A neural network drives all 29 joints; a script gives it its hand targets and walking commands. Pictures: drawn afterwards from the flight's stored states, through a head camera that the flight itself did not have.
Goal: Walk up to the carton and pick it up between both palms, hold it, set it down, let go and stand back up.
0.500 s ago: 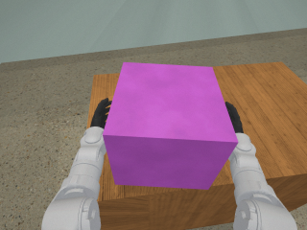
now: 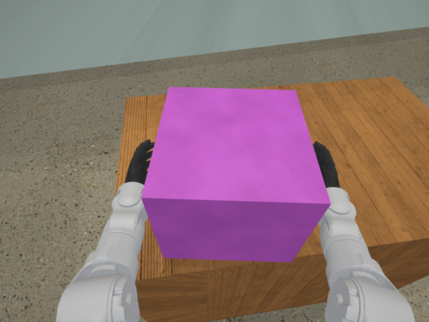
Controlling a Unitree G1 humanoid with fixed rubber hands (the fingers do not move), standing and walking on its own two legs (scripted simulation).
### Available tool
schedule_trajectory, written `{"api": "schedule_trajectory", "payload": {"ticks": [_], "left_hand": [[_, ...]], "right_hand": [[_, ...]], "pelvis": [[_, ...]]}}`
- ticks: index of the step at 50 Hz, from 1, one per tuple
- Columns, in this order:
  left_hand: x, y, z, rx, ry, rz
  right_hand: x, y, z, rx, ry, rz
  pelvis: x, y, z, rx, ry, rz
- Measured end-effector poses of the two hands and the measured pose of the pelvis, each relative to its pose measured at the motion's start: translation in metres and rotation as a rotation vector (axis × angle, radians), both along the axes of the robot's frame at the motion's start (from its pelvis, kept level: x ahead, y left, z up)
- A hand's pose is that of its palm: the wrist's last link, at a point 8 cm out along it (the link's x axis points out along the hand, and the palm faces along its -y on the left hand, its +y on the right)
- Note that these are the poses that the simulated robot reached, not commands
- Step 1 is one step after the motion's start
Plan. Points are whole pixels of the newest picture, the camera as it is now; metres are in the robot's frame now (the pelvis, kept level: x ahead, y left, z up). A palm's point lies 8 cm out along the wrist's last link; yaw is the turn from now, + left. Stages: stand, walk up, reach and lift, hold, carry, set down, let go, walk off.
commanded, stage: set down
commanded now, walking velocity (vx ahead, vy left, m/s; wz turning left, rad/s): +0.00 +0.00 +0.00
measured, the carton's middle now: (229, 173) +0.43 -0.06 +0.02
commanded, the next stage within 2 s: none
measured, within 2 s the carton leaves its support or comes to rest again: neither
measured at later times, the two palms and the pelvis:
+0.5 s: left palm (137, 180) +0.40 +0.13 +0.05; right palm (325, 184) +0.36 -0.24 +0.05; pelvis -0.01 +0.00 +0.00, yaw +0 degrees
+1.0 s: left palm (140, 181) +0.41 +0.13 +0.03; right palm (321, 187) +0.37 -0.24 +0.03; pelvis -0.01 +0.00 -0.01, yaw -3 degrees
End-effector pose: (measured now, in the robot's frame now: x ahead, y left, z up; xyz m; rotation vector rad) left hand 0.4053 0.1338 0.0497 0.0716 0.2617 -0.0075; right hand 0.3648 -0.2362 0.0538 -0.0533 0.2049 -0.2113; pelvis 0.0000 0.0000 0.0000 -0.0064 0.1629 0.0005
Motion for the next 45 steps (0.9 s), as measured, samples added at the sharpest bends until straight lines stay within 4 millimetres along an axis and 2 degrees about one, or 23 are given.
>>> {"api": "schedule_trajectory", "payload": {"ticks": [45], "left_hand": [[0.0020,0.0005,-0.0067,0.029,-0.010,-0.010]], "right_hand": [[-0.0011,-0.0002,-0.0070,-0.002,-0.011,0.001]], "pelvis": [[-0.0078,-0.0015,-0.0018,0.008,0.004,-0.026]]}}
